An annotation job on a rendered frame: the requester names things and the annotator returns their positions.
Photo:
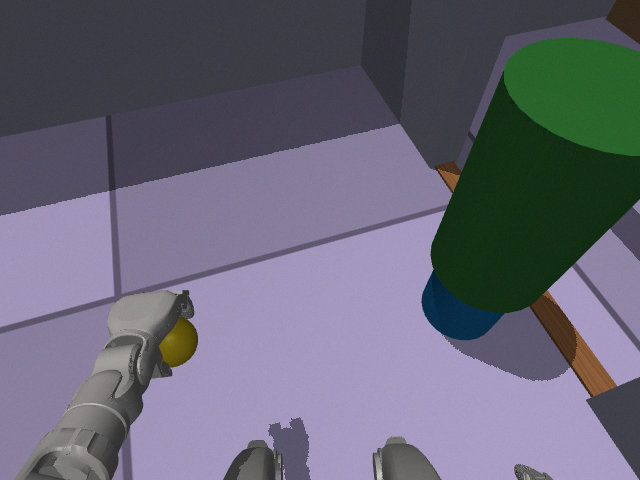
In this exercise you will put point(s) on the potted plant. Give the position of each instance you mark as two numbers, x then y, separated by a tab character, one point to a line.
555	164

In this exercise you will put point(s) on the right robot hand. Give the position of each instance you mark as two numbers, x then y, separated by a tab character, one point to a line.
523	472

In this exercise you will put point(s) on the left robot arm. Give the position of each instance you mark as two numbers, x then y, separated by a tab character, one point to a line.
86	441

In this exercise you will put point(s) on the left robot hand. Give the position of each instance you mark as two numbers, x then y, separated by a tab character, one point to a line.
155	313

